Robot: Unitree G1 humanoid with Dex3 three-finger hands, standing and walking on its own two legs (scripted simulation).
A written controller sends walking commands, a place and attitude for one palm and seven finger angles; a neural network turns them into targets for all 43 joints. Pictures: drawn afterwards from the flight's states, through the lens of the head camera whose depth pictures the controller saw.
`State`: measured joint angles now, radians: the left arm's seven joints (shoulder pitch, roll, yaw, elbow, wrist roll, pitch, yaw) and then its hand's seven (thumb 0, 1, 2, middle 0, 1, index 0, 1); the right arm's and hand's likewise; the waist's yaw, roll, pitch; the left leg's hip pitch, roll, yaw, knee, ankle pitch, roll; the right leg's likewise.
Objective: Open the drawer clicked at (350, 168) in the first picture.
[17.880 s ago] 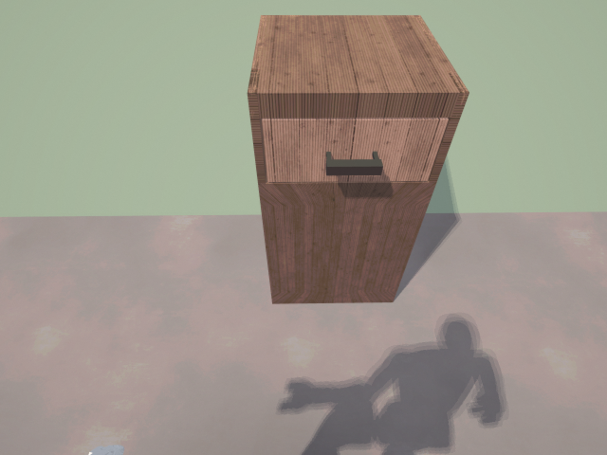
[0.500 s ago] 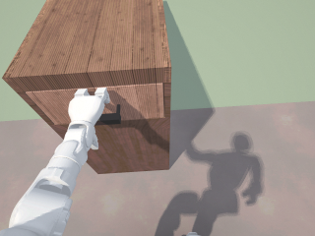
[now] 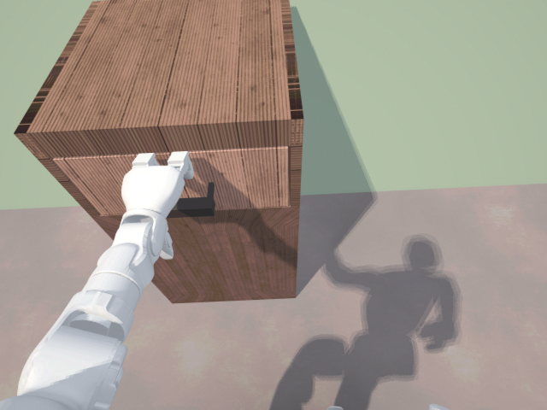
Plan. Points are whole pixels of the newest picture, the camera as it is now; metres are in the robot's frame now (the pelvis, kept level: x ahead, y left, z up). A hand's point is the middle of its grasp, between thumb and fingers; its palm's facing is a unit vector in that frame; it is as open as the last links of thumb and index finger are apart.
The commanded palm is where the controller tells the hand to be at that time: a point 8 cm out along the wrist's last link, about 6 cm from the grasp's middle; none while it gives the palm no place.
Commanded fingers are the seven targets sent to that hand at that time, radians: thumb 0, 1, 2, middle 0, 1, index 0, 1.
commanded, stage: lower the fingers behind the handle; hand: left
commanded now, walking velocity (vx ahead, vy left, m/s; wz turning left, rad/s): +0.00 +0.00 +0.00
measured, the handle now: (181, 198) +0.49 +0.19 -0.04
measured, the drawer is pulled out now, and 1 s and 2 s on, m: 0.00 0.00 0.00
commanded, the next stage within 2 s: close the thumb around the handle in 1.56 s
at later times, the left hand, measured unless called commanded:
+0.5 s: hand (172, 215) +0.44 +0.19 -0.02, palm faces -0.06 -0.01 -1.00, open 13.8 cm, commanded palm +0.42 +0.19 +0.03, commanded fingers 0.00 -0.50 0.30 -0.30 -1.20 -0.30 -1.20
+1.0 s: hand (179, 225) +0.43 +0.19 -0.06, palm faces -0.06 -0.03 -1.00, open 13.8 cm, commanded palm +0.41 +0.20 +0.00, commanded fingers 0.00 -0.50 0.30 -0.30 -1.20 -0.30 -1.20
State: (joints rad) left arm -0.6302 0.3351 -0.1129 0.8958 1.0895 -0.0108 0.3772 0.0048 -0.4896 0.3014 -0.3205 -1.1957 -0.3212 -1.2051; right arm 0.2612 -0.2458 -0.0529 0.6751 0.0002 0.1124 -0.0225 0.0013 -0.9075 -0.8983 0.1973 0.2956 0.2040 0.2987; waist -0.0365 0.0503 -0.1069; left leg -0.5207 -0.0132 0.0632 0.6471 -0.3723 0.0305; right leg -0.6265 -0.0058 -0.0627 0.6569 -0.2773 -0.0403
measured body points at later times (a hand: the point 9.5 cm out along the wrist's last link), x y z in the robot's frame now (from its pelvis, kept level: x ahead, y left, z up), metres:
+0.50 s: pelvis +0.00 +0.00 -0.01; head +0.09 -0.02 +0.43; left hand +0.43 +0.19 +0.03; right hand +0.05 -0.26 -0.16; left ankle -0.04 +0.10 -0.72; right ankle +0.02 -0.09 -0.72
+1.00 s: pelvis -0.01 +0.00 -0.03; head +0.10 -0.01 +0.41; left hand +0.43 +0.19 +0.00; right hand +0.04 -0.26 -0.17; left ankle -0.04 +0.10 -0.72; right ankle +0.02 -0.09 -0.72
